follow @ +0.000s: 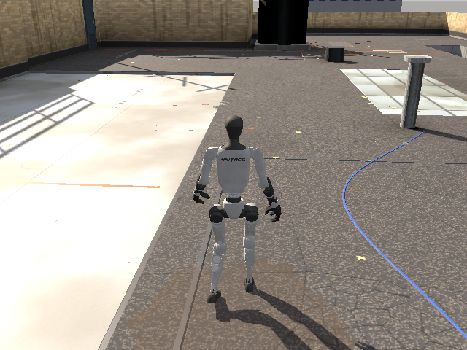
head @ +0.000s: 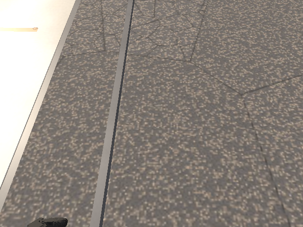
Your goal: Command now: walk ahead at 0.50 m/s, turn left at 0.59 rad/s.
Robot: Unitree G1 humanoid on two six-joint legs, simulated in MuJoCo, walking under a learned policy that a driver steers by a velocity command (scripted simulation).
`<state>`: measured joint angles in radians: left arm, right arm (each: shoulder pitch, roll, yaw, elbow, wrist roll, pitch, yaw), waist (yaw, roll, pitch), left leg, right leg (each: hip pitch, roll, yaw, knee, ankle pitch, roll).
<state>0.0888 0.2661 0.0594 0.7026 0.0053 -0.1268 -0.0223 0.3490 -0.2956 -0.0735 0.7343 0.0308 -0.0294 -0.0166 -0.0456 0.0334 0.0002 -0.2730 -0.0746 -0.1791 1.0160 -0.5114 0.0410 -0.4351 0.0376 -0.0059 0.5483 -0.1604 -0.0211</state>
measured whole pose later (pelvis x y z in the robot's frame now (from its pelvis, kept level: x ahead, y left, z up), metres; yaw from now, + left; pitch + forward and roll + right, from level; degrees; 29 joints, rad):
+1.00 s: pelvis +0.54 +0.10 +0.00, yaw +14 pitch +3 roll +1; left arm 0.04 0.27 0.03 0.76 0.00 -0.09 -0.05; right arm 0.39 -0.30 -0.07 0.84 0.01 -0.04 -0.01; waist -0.06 -0.01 0.01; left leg 0.00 0.00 0.01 0.49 -0.47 0.01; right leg -0.50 -0.02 -0.03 0.53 -0.06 -0.06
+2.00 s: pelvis +0.99 +0.17 +0.00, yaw -13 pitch +2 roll +2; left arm 0.12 0.31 0.08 0.61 0.01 0.00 -0.03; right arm 0.15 -0.31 -0.07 0.82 0.00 -0.03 -0.01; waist -0.02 0.00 0.08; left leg -0.31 0.04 0.07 1.03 -0.58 -0.05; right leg -0.50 0.03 0.00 0.61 -0.15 -0.09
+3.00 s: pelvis +1.25 +0.04 +0.02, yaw -24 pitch +2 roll -1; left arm 0.30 0.26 0.05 0.75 0.00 -0.07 -0.02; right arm 0.25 -0.31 -0.06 0.80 0.01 -0.08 0.01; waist 0.02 0.05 0.00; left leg -0.59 0.11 -0.01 1.08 -0.24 0.00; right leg -0.17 0.05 -0.03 0.33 -0.19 -0.06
